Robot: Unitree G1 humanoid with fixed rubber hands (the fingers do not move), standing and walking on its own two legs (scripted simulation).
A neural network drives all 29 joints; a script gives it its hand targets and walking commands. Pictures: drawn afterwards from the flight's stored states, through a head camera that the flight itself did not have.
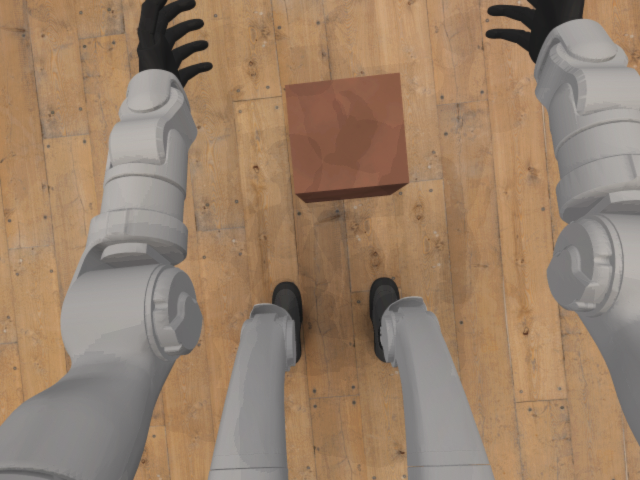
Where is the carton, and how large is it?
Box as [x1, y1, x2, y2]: [285, 73, 408, 202]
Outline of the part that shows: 399,73 285,85 295,193 305,202 385,195 392,193 408,182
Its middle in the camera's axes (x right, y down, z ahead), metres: +0.06 -0.19 +0.83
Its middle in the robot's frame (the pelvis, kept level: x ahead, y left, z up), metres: +0.54 -0.03 -0.52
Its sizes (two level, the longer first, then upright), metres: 0.210 0.200 0.250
